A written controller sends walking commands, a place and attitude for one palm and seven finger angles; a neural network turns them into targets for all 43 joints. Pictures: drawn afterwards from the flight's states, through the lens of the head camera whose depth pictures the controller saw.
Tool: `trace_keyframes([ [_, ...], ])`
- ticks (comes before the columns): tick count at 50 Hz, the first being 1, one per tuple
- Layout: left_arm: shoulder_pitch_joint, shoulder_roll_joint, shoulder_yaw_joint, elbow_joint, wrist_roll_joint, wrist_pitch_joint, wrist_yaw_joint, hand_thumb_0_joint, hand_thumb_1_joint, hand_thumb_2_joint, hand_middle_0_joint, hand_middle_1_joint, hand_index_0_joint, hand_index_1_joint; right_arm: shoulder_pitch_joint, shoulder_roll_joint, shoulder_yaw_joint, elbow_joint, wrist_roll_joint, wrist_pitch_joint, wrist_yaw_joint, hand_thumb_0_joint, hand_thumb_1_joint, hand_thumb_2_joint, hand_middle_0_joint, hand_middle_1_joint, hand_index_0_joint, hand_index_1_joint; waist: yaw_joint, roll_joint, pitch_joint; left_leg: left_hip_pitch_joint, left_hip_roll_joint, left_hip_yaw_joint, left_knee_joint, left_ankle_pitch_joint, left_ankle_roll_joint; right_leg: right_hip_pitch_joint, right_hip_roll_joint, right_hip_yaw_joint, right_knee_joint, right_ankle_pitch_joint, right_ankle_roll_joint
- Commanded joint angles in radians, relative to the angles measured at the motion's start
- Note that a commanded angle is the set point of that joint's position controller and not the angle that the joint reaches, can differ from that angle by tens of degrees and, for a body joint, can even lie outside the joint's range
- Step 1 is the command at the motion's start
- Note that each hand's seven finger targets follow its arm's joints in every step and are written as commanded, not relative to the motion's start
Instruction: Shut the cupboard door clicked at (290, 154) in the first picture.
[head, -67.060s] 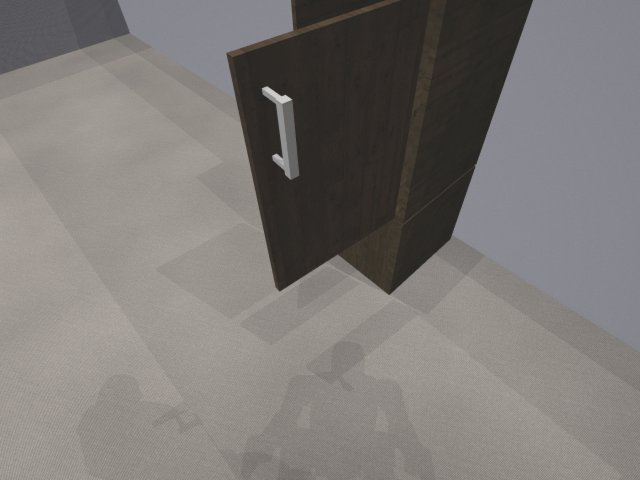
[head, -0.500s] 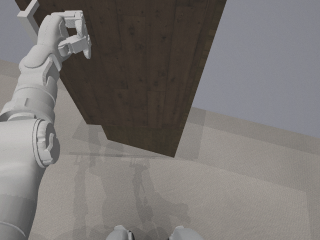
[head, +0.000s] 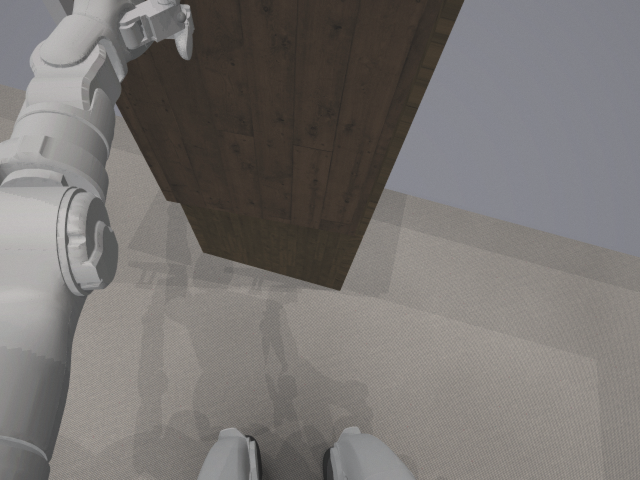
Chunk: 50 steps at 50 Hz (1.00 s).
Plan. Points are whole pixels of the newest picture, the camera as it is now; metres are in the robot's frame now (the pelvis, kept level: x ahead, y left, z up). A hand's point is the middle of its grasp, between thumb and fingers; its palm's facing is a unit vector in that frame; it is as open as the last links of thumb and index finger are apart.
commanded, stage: pull the fist back off the door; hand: left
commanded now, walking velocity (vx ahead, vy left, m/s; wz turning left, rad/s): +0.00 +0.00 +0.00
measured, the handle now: out of the picture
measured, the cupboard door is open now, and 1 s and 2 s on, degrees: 5 0 0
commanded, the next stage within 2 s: draw the hand back to the body in 0.86 s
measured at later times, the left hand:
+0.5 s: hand (209, 12) +0.58 +0.04 +0.18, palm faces +0.09 -1.00 +0.03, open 3.1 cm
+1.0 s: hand (209, 67) +0.50 +0.04 +0.18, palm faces +0.07 -1.00 -0.01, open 3.1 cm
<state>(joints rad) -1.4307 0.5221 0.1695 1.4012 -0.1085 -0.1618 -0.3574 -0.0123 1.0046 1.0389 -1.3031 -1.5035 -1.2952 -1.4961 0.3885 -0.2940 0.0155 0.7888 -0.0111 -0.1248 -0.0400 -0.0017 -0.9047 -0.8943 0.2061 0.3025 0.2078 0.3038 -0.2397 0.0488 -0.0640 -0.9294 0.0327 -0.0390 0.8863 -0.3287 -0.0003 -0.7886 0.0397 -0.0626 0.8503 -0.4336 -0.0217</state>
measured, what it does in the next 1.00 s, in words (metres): stands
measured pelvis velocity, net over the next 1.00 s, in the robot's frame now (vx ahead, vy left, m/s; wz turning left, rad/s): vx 0.02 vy -0.02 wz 0.01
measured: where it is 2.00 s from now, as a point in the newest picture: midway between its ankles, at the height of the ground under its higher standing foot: outside the picture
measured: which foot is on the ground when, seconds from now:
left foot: down 0.00-1.00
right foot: down 0.00-1.00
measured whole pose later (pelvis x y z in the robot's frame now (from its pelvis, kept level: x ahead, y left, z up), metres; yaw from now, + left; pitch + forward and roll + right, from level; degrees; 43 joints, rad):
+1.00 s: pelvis +0.02 -0.02 +0.03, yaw +0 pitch +10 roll +0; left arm -0.97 0.13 0.17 1.06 -0.07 -0.15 0.19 0.02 0.90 0.90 -1.31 -1.50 -1.30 -1.50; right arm 0.28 -0.25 -0.01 0.69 0.00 -0.05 0.02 0.00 -0.91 -0.89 0.20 0.30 0.20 0.30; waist -0.10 0.04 -0.10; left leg -0.58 0.03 -0.02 0.71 -0.30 -0.02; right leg -0.47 0.04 -0.04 0.70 -0.41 -0.04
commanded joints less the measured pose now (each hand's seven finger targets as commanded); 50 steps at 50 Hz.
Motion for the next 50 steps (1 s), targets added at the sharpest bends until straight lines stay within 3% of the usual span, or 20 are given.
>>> trace_keyframes([
  [1, -0.630, -0.015, 0.158, -0.201, -0.029, 0.002, 0.316, 0.000, 0.900, 0.900, -1.300, -1.500, -1.300, -1.500, 0.276, -0.146, -0.055, -0.045, -0.015, -0.023, 0.022, 0.000, -0.900, -0.900, 0.200, 0.300, 0.200, 0.300, -0.085, 0.122, -0.504, 0.550, 0.002, -0.062, -0.038, 0.244, 0.028, -0.071, 0.024, 0.031, -0.147, 0.246, 0.026],
  [3, -0.623, -0.060, 0.167, -0.217, 0.013, -0.003, 0.455, 0.000, 0.900, 0.900, -1.300, -1.500, -1.300, -1.500, 0.295, -0.144, -0.065, -0.042, -0.045, -0.023, 0.054, 0.000, -0.900, -0.900, 0.200, 0.300, 0.200, 0.300, -0.096, 0.088, -0.530, 0.565, 0.002, -0.081, -0.026, 0.296, 0.025, -0.104, 0.027, 0.017, -0.122, 0.255, 0.031],
  [6, -0.632, -0.031, 0.185, -0.257, 0.161, -0.050, 0.667, 0.000, 0.900, 0.900, -1.300, -1.500, -1.300, -1.500, 0.327, -0.136, -0.068, -0.052, -0.093, -0.012, 0.107, 0.000, -0.900, -0.900, 0.200, 0.300, 0.200, 0.300, -0.080, 0.131, -0.562, 0.535, -0.005, -0.068, 0.008, 0.329, 0.021, -0.116, 0.022, 0.006, -0.091, 0.261, 0.028],
  [8, -0.583, 0.000, 0.165, -0.231, 0.260, -0.081, 0.709, 0.000, 0.900, 0.900, -1.300, -1.500, -1.300, -1.500, 0.344, -0.144, -0.077, -0.061, -0.108, 0.001, 0.132, 0.000, -0.900, -0.900, 0.200, 0.300, 0.200, 0.300, -0.084, 0.123, -0.565, 0.522, -0.006, -0.059, 0.012, 0.340, 0.022, -0.117, 0.024, 0.007, -0.084, 0.265, 0.023],
  [10, -0.550, 0.031, 0.144, -0.231, 0.307, -0.092, 0.695, 0.000, 0.900, 0.900, -1.300, -1.500, -1.300, -1.500, 0.355, -0.152, -0.084, -0.084, -0.109, 0.020, 0.142, 0.000, -0.900, -0.900, 0.200, 0.300, 0.200, 0.300, -0.075, 0.122, -0.567, 0.514, -0.011, -0.042, -0.005, 0.328, 0.025, -0.059, 0.024, 0.015, -0.098, 0.286, 0.016],
  [13, -0.527, 0.052, 0.138, -0.244, 0.283, -0.083, 0.624, 0.000, 0.900, 0.900, -1.300, -1.500, -1.300, -1.500, 0.354, -0.157, -0.089, -0.103, -0.088, 0.053, 0.133, 0.000, -0.900, -0.900, 0.200, 0.300, 0.200, 0.300, -0.063, 0.085, -0.582, 0.518, -0.023, -0.019, -0.032, 0.323, 0.033, 0.044, 0.027, 0.033, -0.130, 0.354, 0.014],
  [17, -0.445, 0.017, 0.175, -0.286, 0.142, -0.059, 0.538, 0.000, 0.900, 0.900, -1.300, -1.500, -1.300, -1.500, 0.325, -0.145, -0.090, -0.134, -0.057, 0.072, 0.108, 0.000, -0.900, -0.900, 0.200, 0.300, 0.200, 0.300, -0.013, 0.039, -0.593, 0.529, -0.036, 0.004, -0.086, 0.311, 0.033, 0.200, 0.034, 0.043, -0.180, 0.432, 0.014],
  [19, -0.405, 0.010, 0.194, -0.326, 0.102, -0.079, 0.525, 0.000, 0.900, 0.900, -1.300, -1.500, -1.300, -1.500, 0.311, -0.138, -0.086, -0.138, -0.050, 0.068, 0.103, 0.000, -0.900, -0.900, 0.200, 0.300, 0.200, 0.300, 0.002, 0.007, -0.572, 0.527, -0.035, 0.011, -0.106, 0.318, 0.033, 0.241, 0.038, 0.044, -0.193, 0.466, 0.018],
  [23, -0.279, -0.027, 0.183, -0.407, 0.122, -0.165, 0.550, 0.000, 0.900, 0.900, -1.300, -1.500, -1.300, -1.500, 0.293, -0.121, -0.090, -0.137, -0.053, 0.056, 0.108, 0.000, -0.900, -0.900, 0.200, 0.300, 0.200, 0.300, 0.029, 0.022, -0.518, 0.564, -0.034, 0.027, -0.112, 0.356, 0.033, 0.239, 0.040, 0.041, -0.189, 0.504, 0.019],
  [24, -0.214, -0.026, 0.191, -0.418, 0.128, -0.178, 0.558, 0.000, 0.900, 0.900, -1.300, -1.500, -1.300, -1.500, 0.290, -0.121, -0.092, -0.142, -0.055, 0.055, 0.113, 0.000, -0.900, -0.900, 0.200, 0.300, 0.200, 0.300, 0.048, 0.007, -0.512, 0.559, -0.038, 0.030, -0.114, 0.367, 0.033, 0.259, 0.039, 0.040, -0.187, 0.521, 0.017],
  [28, -0.035, -0.104, 0.138, -0.405, 0.140, -0.148, 0.549, 0.000, 0.900, 0.900, -1.300, -1.500, -1.300, -1.500, 0.249, -0.116, -0.101, -0.160, -0.038, 0.069, 0.118, 0.000, -0.900, -0.900, 0.200, 0.300, 0.200, 0.300, 0.076, -0.032, -0.436, 0.551, -0.046, 0.057, -0.133, 0.366, 0.035, 0.291, 0.034, 0.041, -0.200, 0.573, 0.021],
  [30, 0.005, -0.117, 0.131, -0.451, 0.113, -0.115, 0.534, 0.000, 0.900, 0.900, -1.300, -1.500, -1.300, -1.500, 0.223, -0.118, -0.105, -0.176, -0.027, 0.080, 0.110, 0.000, -0.900, -0.900, 0.200, 0.300, 0.200, 0.300, 0.086, -0.071, -0.439, 0.558, -0.050, 0.064, -0.149, 0.365, 0.038, 0.343, 0.030, 0.047, -0.215, 0.612, 0.024],
  [35, -0.061, -0.197, 0.062, -0.687, 0.042, -0.120, 0.516, 0.000, 0.900, 0.900, -1.300, -1.500, -1.300, -1.500, 0.142, -0.098, -0.104, -0.190, -0.005, 0.071, 0.086, 0.000, -0.900, -0.900, 0.200, 0.300, 0.200, 0.300, 0.087, -0.041, -0.445, 0.662, -0.052, 0.062, -0.160, 0.389, 0.039, 0.375, 0.029, 0.054, -0.233, 0.658, 0.028],
  [38, -0.028, -0.231, 0.018, -0.797, 0.048, -0.162, 0.527, 0.000, 0.900, 0.900, -1.300, -1.500, -1.300, -1.500, 0.108, -0.086, -0.104, -0.181, -0.002, 0.047, 0.077, 0.000, -0.900, -0.900, 0.200, 0.300, 0.200, 0.300, 0.099, 0.017, -0.492, 0.750, -0.046, 0.051, -0.150, 0.445, 0.033, 0.357, 0.028, 0.049, -0.215, 0.657, 0.020],
  [40, -0.005, -0.298, -0.049, -0.795, 0.055, -0.157, 0.528, 0.000, 0.900, 0.900, -1.300, -1.500, -1.300, -1.500, 0.089, -0.079, -0.102, -0.171, -0.001, 0.037, 0.077, 0.000, -0.900, -0.900, 0.200, 0.300, 0.200, 0.300, 0.084, -0.005, -0.460, 0.762, -0.042, 0.045, -0.146, 0.447, 0.032, 0.323, 0.027, 0.040, -0.214, 0.638, 0.023],
  [42, -0.007, -0.288, -0.053, -0.727, 0.069, -0.130, 0.534, 0.000, 0.900, 0.900, -1.300, -1.500, -1.300, -1.500, 0.088, -0.084, -0.098, -0.155, 0.008, 0.037, 0.072, 0.000, -0.900, -0.900, 0.200, 0.300, 0.200, 0.300, 0.074, -0.027, -0.399, 0.733, -0.044, 0.042, -0.158, 0.401, 0.032, 0.300, 0.022, 0.043, -0.227, 0.595, 0.027],
  [45, -0.007, -0.270, -0.023, -0.560, 0.056, -0.054, 0.543, 0.000, 0.900, 0.900, -1.300, -1.500, -1.300, -1.500, 0.055, -0.087, -0.089, -0.147, 0.014, 0.054, 0.060, 0.000, -0.900, -0.900, 0.200, 0.300, 0.200, 0.300, 0.071, -0.142, -0.289, 0.626, -0.052, 0.046, -0.190, 0.259, 0.034, 0.304, 0.011, 0.052, -0.262, 0.520, 0.036],
  [46, -0.025, -0.248, 0.002, -0.529, 0.047, -0.039, 0.545, 0.000, 0.900, 0.900, -1.300, -1.500, -1.300, -1.500, 0.047, -0.089, -0.081, -0.150, 0.018, 0.058, 0.056, 0.000, -0.900, -0.900, 0.200, 0.300, 0.200, 0.300, 0.076, -0.159, -0.282, 0.598, -0.055, 0.045, -0.201, 0.236, 0.034, 0.317, 0.003, 0.057, -0.270, 0.507, 0.038],
  [49, -0.106, -0.214, 0.039, -0.519, 0.034, -0.045, 0.555, 0.000, 0.900, 0.900, -1.300, -1.500, -1.300, -1.500, 0.030, -0.086, -0.069, -0.152, 0.014, 0.057, 0.048, 0.000, -0.900, -0.900, 0.200, 0.300, 0.200, 0.300, 0.080, -0.102, -0.312, 0.604, -0.059, 0.046, -0.202, 0.233, 0.032, 0.324, -0.005, 0.067, -0.264, 0.493, 0.034],
  [50, -0.037, -0.203, 0.067, -0.517, 0.035, -0.061, 0.552, 0.000, 0.900, 0.900, -1.300, -1.500, -1.300, -1.500, 0.028, -0.081, -0.070, -0.163, 0.009, 0.054, 0.049, 0.000, -0.900, -0.900, 0.200, 0.300, 0.200, 0.300, 0.113, -0.097, -0.348, 0.612, -0.061, 0.047, -0.201, 0.255, 0.030, 0.355, -0.003, 0.065, -0.252, 0.508, 0.028],
])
